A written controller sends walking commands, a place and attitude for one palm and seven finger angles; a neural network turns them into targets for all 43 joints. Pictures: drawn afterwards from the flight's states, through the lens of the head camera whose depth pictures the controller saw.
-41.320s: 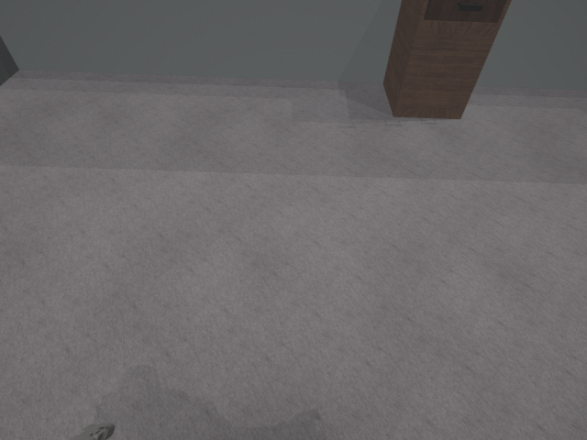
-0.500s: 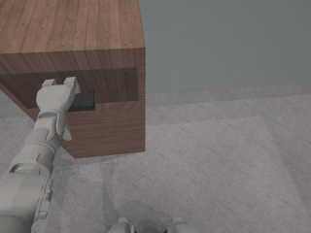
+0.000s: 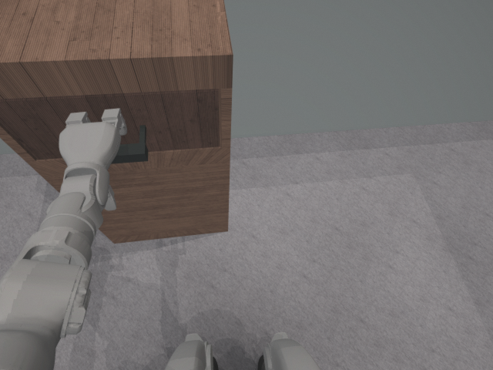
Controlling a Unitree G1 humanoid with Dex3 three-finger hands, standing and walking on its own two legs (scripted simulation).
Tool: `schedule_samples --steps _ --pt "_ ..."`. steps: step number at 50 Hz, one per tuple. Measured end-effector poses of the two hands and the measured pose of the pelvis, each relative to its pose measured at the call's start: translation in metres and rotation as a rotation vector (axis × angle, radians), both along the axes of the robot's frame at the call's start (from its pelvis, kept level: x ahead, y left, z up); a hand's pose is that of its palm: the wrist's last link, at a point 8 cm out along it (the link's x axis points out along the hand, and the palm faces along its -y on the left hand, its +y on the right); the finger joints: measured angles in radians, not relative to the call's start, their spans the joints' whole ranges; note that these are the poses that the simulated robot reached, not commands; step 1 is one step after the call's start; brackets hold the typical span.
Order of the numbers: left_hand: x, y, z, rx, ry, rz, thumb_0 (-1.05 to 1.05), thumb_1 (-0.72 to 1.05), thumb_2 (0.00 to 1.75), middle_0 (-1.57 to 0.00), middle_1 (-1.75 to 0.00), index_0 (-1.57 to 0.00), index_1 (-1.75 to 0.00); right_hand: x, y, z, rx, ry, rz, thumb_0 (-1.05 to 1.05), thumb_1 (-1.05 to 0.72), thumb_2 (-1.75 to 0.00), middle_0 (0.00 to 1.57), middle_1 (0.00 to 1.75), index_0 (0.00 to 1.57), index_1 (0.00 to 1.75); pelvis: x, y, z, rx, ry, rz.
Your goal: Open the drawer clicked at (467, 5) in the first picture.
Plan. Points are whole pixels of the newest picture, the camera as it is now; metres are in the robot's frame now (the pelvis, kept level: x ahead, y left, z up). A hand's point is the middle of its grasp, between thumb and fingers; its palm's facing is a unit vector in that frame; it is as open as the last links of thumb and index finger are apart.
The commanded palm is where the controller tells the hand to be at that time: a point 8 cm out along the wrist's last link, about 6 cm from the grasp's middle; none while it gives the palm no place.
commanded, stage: lower the fingers behind the handle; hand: left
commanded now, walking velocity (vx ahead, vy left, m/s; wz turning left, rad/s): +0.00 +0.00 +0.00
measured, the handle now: (118, 143) +0.53 +0.22 -0.03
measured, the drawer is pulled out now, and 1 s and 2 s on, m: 0.00 0.00 0.00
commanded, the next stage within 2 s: lift the hand off the handle in 0.82 s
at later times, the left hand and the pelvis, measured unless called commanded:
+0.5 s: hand (105, 160) +0.48 +0.23 -0.02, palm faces -0.04 +0.03 -1.00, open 13.8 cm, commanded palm +0.47 +0.21 +0.00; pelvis -0.03 -0.01 -0.03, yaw +0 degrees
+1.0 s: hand (105, 162) +0.48 +0.23 -0.02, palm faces -0.05 +0.03 -1.00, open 13.8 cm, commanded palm +0.47 +0.21 +0.00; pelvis -0.04 -0.01 -0.04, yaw +0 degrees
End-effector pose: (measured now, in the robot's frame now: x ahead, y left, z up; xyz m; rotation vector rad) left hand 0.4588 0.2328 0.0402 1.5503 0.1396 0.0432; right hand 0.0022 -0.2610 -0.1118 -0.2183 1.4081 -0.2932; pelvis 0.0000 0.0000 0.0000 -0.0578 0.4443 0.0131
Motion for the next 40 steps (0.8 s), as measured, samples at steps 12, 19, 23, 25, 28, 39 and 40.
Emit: schedule_samples --steps 12,19,23,25,28,39,40 --pt "0.006 -0.002 -0.002 0.030 -0.013 0.007 0.00 -0.49 0.30 -0.34 -1.36 -0.31 -1.20 -0.012 -0.005 -0.009 -0.017 -0.003 0.010 0.01 -0.90 -0.90 0.20 0.30 0.20 0.30 -0.014 -0.002 -0.014 -0.003 0.022 0.003" --pt "0.006 -0.002 -0.003 0.039 -0.017 0.009 0.00 -0.49 0.30 -0.33 -1.39 -0.31 -1.21 -0.020 -0.009 -0.017 -0.027 -0.014 0.017 0.00 -0.90 -0.90 0.20 0.30 0.20 0.30 -0.024 -0.004 -0.023 -0.003 0.033 0.004" --pt "0.005 -0.003 -0.005 0.046 -0.022 0.009 0.00 -0.49 0.30 -0.31 -1.39 -0.31 -1.21 -0.025 -0.010 -0.022 -0.029 -0.019 0.018 0.01 -0.90 -0.90 0.20 0.30 0.20 0.30 -0.030 -0.005 -0.029 -0.003 0.039 0.004" --pt "0.004 -0.003 -0.005 0.049 -0.023 0.010 0.00 -0.49 0.30 -0.30 -1.39 -0.31 -1.21 -0.028 -0.010 -0.025 -0.028 -0.021 0.016 0.01 -0.90 -0.90 0.20 0.30 0.20 0.30 -0.033 -0.006 -0.031 -0.003 0.040 0.004" --pt "0.002 -0.004 -0.006 0.050 -0.022 0.012 0.00 -0.49 0.30 -0.27 -1.37 -0.31 -1.21 -0.031 -0.009 -0.028 -0.024 -0.023 0.015 0.01 -0.90 -0.90 0.20 0.30 0.20 0.30 -0.036 -0.007 -0.033 -0.002 0.039 0.004" --pt "0.002 -0.004 -0.006 0.053 -0.014 0.016 0.00 -0.49 0.30 -0.27 -1.37 -0.31 -1.20 -0.040 -0.010 -0.033 -0.026 -0.033 0.019 0.01 -0.90 -0.90 0.20 0.30 0.20 0.30 -0.044 -0.010 -0.039 -0.002 0.044 0.006" --pt "0.003 -0.004 -0.006 0.052 -0.014 0.017 0.00 -0.49 0.30 -0.27 -1.38 -0.31 -1.20 -0.040 -0.010 -0.033 -0.027 -0.033 0.018 0.01 -0.90 -0.90 0.20 0.30 0.20 0.30 -0.044 -0.010 -0.039 -0.002 0.046 0.006"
